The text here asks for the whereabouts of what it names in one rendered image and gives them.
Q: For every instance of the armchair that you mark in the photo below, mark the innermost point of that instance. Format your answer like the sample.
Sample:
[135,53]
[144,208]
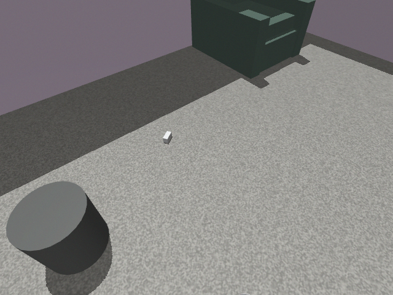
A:
[250,36]

